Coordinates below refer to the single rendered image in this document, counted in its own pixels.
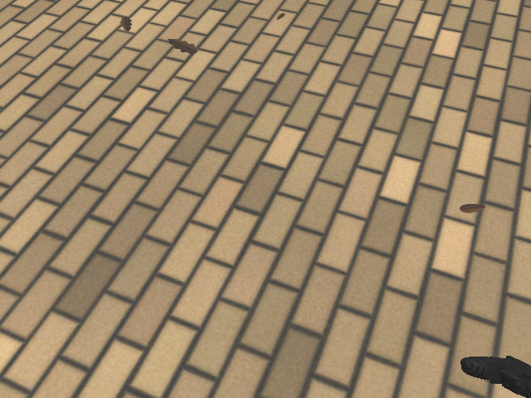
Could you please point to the robot right hand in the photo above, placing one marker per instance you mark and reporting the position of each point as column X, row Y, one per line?
column 512, row 373

